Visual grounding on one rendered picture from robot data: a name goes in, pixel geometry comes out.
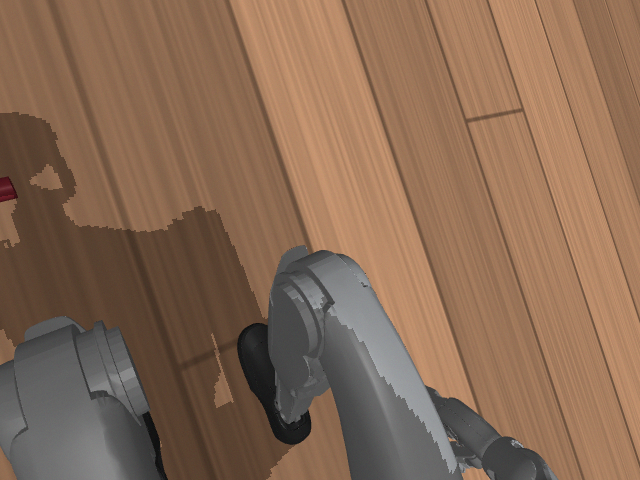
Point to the left robot foot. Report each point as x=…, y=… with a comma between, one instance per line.
x=156, y=444

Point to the bottle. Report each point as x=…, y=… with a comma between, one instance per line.
x=7, y=190

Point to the right robot arm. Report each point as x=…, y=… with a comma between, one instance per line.
x=507, y=459

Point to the right robot hand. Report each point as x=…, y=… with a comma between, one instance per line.
x=464, y=425

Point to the right robot foot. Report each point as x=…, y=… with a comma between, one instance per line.
x=252, y=347

